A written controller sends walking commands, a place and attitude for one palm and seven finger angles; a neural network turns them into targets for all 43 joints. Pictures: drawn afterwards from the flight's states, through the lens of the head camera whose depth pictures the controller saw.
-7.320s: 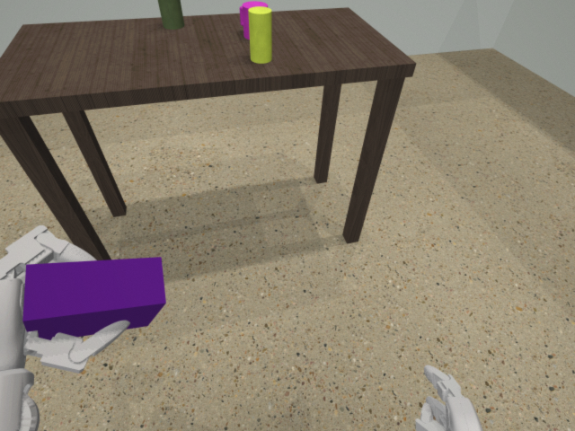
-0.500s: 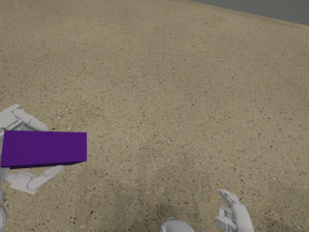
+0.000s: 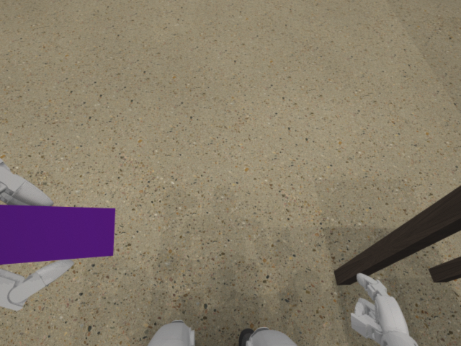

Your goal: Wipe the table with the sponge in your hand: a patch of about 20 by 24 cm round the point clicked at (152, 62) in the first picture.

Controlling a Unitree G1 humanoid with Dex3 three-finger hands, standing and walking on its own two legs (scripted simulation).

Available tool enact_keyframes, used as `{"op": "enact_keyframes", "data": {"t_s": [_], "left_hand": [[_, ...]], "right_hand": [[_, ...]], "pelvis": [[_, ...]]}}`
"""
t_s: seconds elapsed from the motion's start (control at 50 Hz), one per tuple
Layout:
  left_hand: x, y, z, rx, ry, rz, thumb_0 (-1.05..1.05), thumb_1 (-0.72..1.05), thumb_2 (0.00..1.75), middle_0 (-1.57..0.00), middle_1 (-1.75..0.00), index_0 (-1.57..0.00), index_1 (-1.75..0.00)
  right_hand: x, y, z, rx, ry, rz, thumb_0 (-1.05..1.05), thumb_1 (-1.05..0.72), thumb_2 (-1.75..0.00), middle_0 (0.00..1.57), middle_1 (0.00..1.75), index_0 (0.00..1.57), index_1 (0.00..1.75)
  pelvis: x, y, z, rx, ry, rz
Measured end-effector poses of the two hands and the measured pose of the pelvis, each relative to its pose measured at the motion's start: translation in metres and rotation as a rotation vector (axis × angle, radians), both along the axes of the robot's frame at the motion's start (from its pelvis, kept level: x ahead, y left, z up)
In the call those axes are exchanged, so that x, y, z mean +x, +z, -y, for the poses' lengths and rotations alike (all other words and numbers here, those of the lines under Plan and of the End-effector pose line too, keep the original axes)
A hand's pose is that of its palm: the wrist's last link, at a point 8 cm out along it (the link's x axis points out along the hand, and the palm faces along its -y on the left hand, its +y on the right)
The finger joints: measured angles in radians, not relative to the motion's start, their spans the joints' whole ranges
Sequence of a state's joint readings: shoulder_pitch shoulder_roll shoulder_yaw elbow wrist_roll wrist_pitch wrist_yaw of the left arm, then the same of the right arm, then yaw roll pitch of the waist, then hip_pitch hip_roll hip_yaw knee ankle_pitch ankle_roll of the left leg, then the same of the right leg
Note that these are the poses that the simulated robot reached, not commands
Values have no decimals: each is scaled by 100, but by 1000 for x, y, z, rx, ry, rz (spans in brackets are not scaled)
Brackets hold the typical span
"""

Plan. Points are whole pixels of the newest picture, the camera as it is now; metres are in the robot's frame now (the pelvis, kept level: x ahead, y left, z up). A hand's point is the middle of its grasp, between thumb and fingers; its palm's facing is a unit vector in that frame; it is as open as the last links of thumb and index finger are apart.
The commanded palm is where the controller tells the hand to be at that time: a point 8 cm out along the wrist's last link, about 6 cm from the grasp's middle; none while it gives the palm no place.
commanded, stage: turn to face it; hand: left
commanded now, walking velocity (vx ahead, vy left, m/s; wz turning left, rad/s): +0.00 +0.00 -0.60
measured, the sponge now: (61, 234) +0.23 +0.20 +0.16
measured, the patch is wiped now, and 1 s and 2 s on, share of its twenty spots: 0.00 0.00 0.00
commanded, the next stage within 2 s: none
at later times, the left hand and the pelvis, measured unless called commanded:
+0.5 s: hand (183, 258) +0.20 +0.06 +0.18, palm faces +0.06 -0.82 -0.56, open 9.7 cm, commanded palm +0.15 +0.15 +0.18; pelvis -0.09 -0.07 -0.01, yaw -17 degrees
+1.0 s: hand (264, 307) +0.16 -0.01 +0.19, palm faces -0.12 -0.88 -0.46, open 9.7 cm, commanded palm +0.13 +0.05 +0.18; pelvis -0.16 -0.09 +0.01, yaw -34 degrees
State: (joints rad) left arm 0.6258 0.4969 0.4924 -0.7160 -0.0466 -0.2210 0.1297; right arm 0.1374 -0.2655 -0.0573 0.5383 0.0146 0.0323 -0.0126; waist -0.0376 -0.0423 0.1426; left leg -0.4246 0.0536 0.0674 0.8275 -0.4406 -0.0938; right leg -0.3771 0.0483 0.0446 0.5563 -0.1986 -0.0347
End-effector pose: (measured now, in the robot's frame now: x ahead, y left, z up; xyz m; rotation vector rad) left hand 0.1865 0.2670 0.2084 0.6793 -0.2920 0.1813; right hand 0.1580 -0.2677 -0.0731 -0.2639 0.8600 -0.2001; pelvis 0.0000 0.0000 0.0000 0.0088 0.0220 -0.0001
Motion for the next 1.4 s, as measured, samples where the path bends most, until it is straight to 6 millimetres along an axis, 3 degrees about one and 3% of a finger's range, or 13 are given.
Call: {"op": "enact_keyframes", "data": {"t_s": [0.08, 0.18, 0.24, 0.34, 0.42, 0.5, 0.66, 0.8, 1.02, 1.12, 1.22, 1.3, 1.4], "left_hand": [[-8, -6, -11, -47, 22, 67, -1, -45, 101, -79, -135, -78, -135], [-11, -28, -11, -158, 86, 46, -1, -45, 101, -79, -135, -78, -135], [-8, -32, 12, -231, 62, 33, -1, -45, 101, -79, -135, -78, -135], [-4, -19, 72, -199, -89, 50, -1, -45, 101, -78, -135, -78, -135], [-5, -10, 121, -81, -183, 58, -1, -45, 101, -78, -135, -78, -135], [-9, -6, 156, -34, -239, -7, -1, -45, 101, -78, -135, -78, -135], [-19, -12, 181, -2, -246, -143, -1, -45, 101, -78, -135, -78, -135], [-34, -5, 211, -115, -328, -53, -1, -45, 101, -78, -135, -78, -135], [-42, -5, 227, -162, -457, -13, -1, -45, 101, -78, -135, -78, -135], [-45, -20, 232, -173, -537, -17, -1, -45, 101, -78, -135, -78, -135], [-52, -22, 246, -138, -583, -35, -1, -45, 101, -78, -135, -78, -135], [-58, -20, 275, -131, -616, -51, -1, -45, 101, -78, -135, -78, -135], [-65, -20, 335, -103, -730, 23, -1, -45, 101, -78, -135, -78, -135]], "right_hand": [[-19, 3, 2, -26, -35, 32, 1, -91, -90, 20, 30, 20, 30], [-43, 3, -15, 42, -51, 73, 1, -91, -90, 20, 30, 20, 30], [-57, -1, -26, 106, -44, 88, 1, -90, -90, 20, 30, 20, 30], [-82, -11, -24, 197, -52, 123, 1, -90, -90, 21, 30, 20, 30], [-110, -33, 4, 252, -100, 142, 1, -90, -90, 21, 30, 21, 30], [-152, -46, 47, 232, -203, 55, 1, -90, -90, 21, 30, 21, 30], [-229, -29, 120, 121, -411, -26, 1, -90, -90, 20, 30, 20, 30], [-263, -9, 144, 58, -459, 8, 1, -91, -90, 20, 30, 20, 30], [-291, 11, 120, 84, -501, 87, 1, -90, -90, 20, 30, 20, 30], [-315, 3, 98, 78, -516, 76, 1, -90, -90, 20, 30, 20, 30], [-346, -7, 76, 134, -587, 85, 1, -90, -90, 20, 30, 20, 30], [-376, -20, 69, 179, -648, 81, 1, -90, -90, 21, 30, 20, 30], [-420, -44, 81, 193, -708, 61, 1, -90, -90, 21, 30, 21, 30]], "pelvis": [[-7, -7, -5, 3, -43, 11], [-20, -3, 1, -14, -114, 41], [-30, 0, 7, -31, -154, 50], [-53, -2, 31, -31, -217, 40], [-73, -14, 58, -31, -262, 35], [-89, -8, 73, 4, -299, 29], [-110, 8, 94, 46, -401, 11], [-129, 12, 101, 54, -478, 10], [-158, 13, 91, 76, -605, -31], [-174, 2, 76, 40, -636, -36], [-185, 1, 78, 26, -722, 3], [-191, 0, 89, -19, -793, 7], [-215, -14, 105, -65, -828, 23]]}}
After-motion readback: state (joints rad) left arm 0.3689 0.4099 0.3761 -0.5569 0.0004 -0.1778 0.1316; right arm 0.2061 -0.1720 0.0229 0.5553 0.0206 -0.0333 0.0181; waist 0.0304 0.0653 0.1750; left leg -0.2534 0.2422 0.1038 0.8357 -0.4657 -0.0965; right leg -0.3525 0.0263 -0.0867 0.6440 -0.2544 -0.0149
